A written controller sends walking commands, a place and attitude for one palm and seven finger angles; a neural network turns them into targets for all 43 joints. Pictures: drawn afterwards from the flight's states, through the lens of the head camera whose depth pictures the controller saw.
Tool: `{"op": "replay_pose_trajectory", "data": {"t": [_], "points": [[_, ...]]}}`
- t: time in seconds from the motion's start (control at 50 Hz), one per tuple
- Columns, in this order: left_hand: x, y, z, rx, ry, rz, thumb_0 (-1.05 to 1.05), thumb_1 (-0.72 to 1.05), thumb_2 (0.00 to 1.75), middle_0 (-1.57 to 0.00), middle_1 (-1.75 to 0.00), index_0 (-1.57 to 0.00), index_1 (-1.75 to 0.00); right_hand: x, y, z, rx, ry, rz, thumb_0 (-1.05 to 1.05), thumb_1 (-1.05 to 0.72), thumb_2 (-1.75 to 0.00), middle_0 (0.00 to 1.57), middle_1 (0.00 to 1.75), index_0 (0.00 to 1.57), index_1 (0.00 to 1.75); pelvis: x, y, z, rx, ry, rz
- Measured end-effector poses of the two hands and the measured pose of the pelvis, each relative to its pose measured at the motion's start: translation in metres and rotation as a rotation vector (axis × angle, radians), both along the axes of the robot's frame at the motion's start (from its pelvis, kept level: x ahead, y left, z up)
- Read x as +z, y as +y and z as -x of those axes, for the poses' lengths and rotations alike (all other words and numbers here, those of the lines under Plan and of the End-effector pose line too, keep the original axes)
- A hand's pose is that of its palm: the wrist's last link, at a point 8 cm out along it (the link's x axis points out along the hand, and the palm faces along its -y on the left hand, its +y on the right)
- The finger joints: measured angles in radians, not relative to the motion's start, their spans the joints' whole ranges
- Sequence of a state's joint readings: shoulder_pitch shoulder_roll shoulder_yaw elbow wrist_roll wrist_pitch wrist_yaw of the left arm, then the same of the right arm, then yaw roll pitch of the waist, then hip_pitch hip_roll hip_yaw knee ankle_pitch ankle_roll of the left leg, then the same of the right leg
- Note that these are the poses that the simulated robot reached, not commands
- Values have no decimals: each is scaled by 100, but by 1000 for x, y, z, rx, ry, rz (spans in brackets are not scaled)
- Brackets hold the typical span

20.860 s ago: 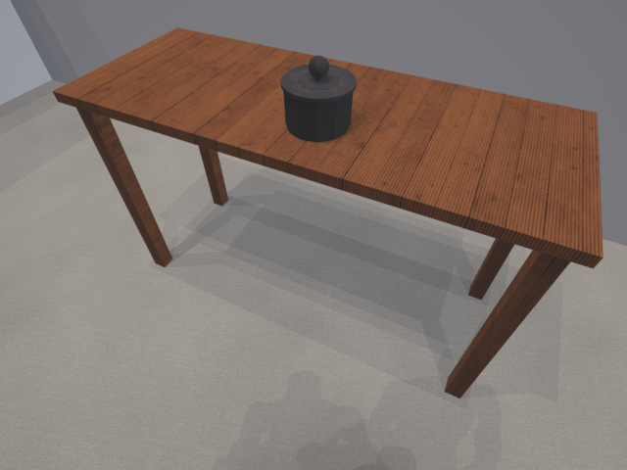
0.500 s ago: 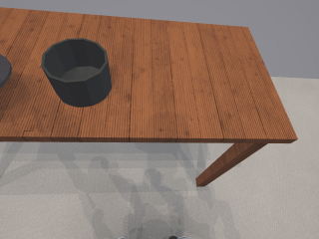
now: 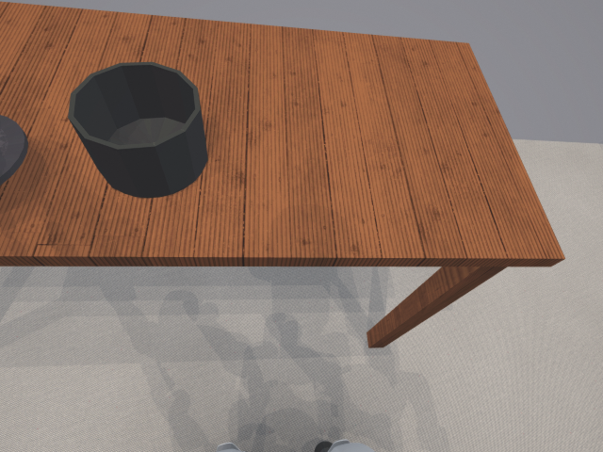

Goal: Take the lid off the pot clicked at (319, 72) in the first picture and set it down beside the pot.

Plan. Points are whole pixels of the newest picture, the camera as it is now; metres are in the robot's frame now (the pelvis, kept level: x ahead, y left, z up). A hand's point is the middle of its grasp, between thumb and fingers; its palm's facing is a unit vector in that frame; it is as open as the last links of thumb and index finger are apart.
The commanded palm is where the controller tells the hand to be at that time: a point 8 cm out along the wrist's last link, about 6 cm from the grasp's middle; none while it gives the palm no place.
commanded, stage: lower the lid onto the table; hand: left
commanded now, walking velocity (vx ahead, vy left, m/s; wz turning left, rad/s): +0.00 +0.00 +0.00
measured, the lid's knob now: out of the picture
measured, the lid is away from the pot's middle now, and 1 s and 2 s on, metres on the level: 0.22 0.24 0.24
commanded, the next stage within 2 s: open the fingers wide in 0.62 s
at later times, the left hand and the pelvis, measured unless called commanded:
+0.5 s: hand out of the picture +0.48 +0.38 +0.11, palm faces -0.46 -0.30 -0.84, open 7.1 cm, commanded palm +0.59 +0.39 +0.18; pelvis +0.00 +0.01 -0.01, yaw -1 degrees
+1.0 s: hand out of the picture +0.43 +0.38 +0.10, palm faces -0.43 -0.20 -0.88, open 7.2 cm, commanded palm +0.48 +0.37 +0.17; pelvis -0.02 +0.00 -0.01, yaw +1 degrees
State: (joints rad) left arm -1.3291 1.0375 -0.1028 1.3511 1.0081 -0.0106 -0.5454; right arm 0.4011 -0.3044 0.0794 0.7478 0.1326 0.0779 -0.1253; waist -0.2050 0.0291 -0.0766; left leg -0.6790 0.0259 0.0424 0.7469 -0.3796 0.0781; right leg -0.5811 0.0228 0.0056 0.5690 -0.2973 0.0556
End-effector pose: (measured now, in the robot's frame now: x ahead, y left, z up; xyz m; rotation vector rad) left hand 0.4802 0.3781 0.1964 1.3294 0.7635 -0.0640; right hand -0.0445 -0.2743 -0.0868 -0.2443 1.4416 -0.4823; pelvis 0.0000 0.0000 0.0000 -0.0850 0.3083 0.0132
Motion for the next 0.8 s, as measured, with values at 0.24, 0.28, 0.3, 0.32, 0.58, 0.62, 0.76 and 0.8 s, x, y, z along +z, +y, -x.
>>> {"op": "replay_pose_trajectory", "data": {"t": [0.24, 0.28, 0.3, 0.32, 0.58, 0.62, 0.76, 0.8], "points": [[-22, 5, -3, -5, 28, 9, -2, 37, 42, -75, -101, -69, -99, -1, 2, 4, -13, 24, 14, 0, -90, -89, 20, 30, 21, 30, -4, 3, -1, -4, 20, 7], [-25, 5, -4, -12, 32, 9, -2, 37, 42, -75, -101, -69, -99, -1, 3, 4, -13, 26, 18, 0, -90, -89, 20, 30, 21, 30, -5, 3, -1, -4, 24, 9], [-27, 5, -5, -14, 30, 11, -2, 37, 42, -75, -101, -69, -99, -1, 4, 4, -14, 27, 19, 0, -90, -89, 20, 30, 21, 30, -5, 4, -1, -3, 26, 9], [-27, 6, -5, -14, 28, 16, -2, 37, 42, -75, -101, -69, -99, -1, 4, 5, -15, 29, 20, 0, -90, -89, 20, 30, 21, 30, -6, 4, 0, -3, 27, 10], [-34, 11, -1, 5, 21, 19, -2, 37, 42, -75, -101, -69, -99, -4, 11, 16, -29, 42, 13, 0, -90, -89, 20, 30, 21, 30, -10, 7, 6, -2, 41, 20], [-37, 11, 0, 4, 27, 17, -2, 37, 42, -75, -102, -69, -99, -5, 12, 19, -29, 47, 10, 0, -90, -89, 20, 30, 21, 30, -11, 7, 7, -1, 42, 21], [-40, 8, 5, -21, -14, 8, -1, 37, 42, -75, -102, -68, -99, -8, 14, 22, -24, 50, -6, 0, -90, -89, 20, 30, 21, 30, -12, 8, 11, 1, 46, 19], [-42, 7, 11, -50, -46, 0, -1, 38, 41, -75, -102, -68, -100, -10, 15, 19, -12, 53, -28, 0, -90, -89, 20, 30, 21, 30, -12, 8, 11, 2, 42, 16]]}}
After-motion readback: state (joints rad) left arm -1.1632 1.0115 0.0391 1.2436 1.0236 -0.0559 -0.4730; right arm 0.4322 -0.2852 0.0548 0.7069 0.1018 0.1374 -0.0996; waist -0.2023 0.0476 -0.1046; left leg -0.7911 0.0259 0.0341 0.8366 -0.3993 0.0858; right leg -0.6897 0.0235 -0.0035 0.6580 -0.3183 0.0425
